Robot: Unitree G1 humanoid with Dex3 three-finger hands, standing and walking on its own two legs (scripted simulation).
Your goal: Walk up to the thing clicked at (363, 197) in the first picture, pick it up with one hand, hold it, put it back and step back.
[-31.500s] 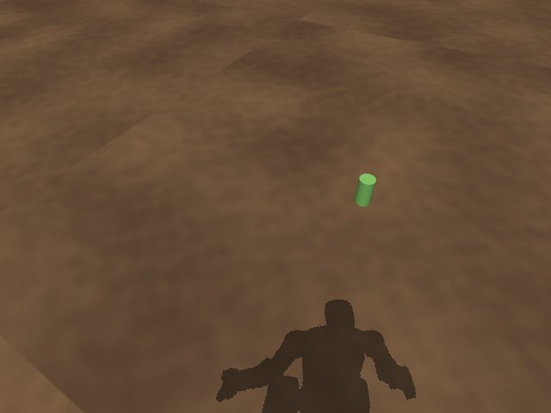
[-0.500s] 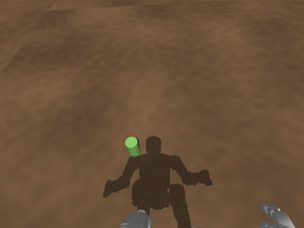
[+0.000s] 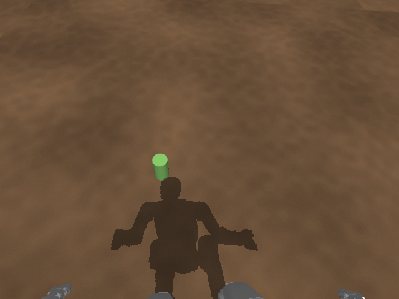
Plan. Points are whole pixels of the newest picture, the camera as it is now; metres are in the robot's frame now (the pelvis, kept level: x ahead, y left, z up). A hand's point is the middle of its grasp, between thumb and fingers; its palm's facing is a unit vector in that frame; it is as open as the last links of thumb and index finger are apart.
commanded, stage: step back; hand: left
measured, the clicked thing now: (161, 167) +0.79 +0.20 -0.69
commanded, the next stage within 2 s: stand in 1.68 s
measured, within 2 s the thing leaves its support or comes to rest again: neither
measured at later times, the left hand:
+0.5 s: hand out of the picture -0.04 +0.26 -0.15, palm faces +0.04 -0.91 -0.42, open 7.4 cm
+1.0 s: hand out of the picture -0.22 +0.22 -0.14, palm faces +0.04 -0.92 -0.38, open 7.4 cm
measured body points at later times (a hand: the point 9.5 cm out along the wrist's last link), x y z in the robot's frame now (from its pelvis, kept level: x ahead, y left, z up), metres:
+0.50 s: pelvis -0.17 -0.02 -0.02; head -0.10 -0.01 +0.43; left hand -0.05 +0.31 -0.12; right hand -0.08 -0.33 -0.14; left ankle -0.18 +0.10 -0.74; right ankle -0.10 -0.15 -0.73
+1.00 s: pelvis -0.25 -0.04 +0.00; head -0.25 -0.05 +0.45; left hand -0.22 +0.27 -0.12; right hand -0.17 -0.36 -0.12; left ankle -0.23 +0.10 -0.71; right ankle -0.27 -0.17 -0.73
